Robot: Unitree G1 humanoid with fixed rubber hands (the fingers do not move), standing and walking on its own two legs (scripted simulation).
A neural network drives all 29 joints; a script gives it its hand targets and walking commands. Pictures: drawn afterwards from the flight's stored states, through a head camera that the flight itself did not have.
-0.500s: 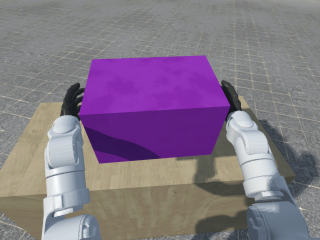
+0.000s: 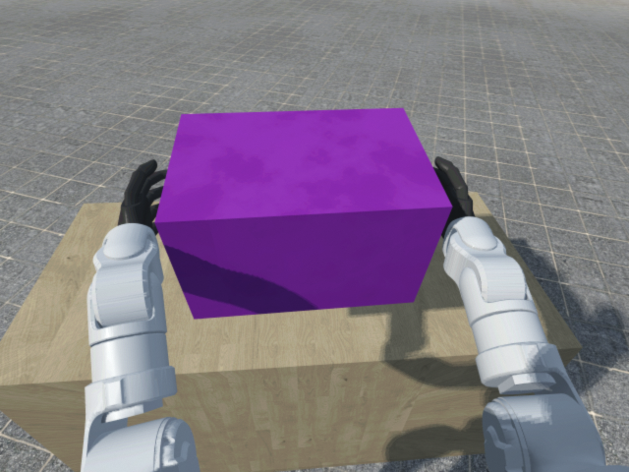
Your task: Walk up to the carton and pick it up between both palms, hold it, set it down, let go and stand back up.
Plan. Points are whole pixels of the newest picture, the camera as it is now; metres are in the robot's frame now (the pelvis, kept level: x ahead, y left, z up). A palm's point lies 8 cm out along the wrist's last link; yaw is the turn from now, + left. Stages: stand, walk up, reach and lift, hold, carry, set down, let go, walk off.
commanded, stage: hold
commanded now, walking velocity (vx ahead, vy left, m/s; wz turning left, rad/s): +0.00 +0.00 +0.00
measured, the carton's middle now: (301, 211) +0.40 +0.00 +0.16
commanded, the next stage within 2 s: none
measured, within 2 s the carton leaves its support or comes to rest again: neither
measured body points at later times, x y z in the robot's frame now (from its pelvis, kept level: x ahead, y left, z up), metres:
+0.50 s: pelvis +0.00 +0.00 +0.00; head -0.04 +0.02 +0.45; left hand +0.37 +0.20 +0.18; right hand +0.37 -0.19 +0.17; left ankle +0.00 +0.11 -0.75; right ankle +0.03 -0.12 -0.75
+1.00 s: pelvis +0.00 +0.00 +0.00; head -0.04 +0.02 +0.45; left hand +0.37 +0.20 +0.18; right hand +0.37 -0.19 +0.17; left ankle +0.00 +0.11 -0.75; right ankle +0.03 -0.12 -0.75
